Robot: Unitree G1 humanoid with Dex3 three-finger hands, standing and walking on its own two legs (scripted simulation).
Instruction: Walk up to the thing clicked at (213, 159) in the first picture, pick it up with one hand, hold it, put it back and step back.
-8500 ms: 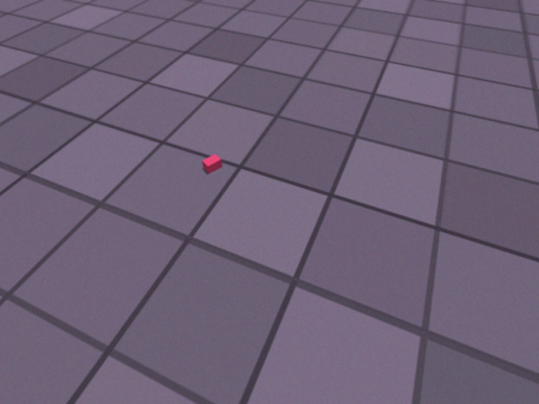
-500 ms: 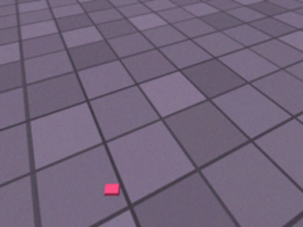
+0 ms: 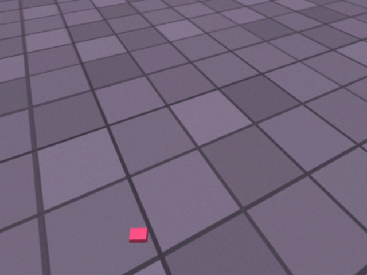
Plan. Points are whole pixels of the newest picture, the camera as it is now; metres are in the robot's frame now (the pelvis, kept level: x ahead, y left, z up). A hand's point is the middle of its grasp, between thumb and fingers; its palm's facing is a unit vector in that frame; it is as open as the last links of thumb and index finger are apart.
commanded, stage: walk up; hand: left
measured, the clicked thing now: (138, 235) +0.43 +0.26 -0.75
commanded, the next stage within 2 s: stand in 1.50 s
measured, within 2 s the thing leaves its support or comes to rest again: neither
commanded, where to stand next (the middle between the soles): +0.04 +0.02 m, yaw +0 degrees
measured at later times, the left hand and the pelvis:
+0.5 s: hand out of the picture +0.09 +0.28 -0.15, palm faces -0.03 -0.91 -0.41, open 7.4 cm; pelvis +0.01 +0.01 -0.01, yaw -1 degrees
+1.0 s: hand out of the picture +0.07 +0.28 -0.16, palm faces -0.04 -0.91 -0.42, open 7.4 cm; pelvis -0.01 +0.01 -0.01, yaw -1 degrees
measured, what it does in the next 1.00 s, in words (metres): stands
